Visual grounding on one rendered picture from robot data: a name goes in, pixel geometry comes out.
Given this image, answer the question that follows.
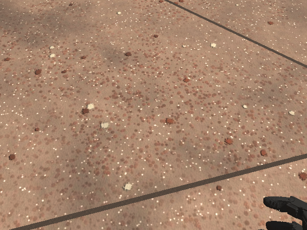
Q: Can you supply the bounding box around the right robot hand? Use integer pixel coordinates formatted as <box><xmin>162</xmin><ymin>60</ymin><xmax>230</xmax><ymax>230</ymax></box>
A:
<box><xmin>258</xmin><ymin>195</ymin><xmax>307</xmax><ymax>230</ymax></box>

